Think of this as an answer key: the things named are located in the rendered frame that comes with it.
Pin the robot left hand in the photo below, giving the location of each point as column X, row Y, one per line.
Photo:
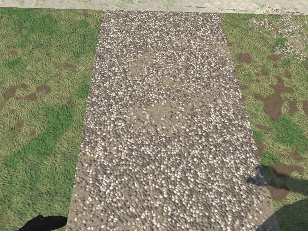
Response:
column 41, row 223

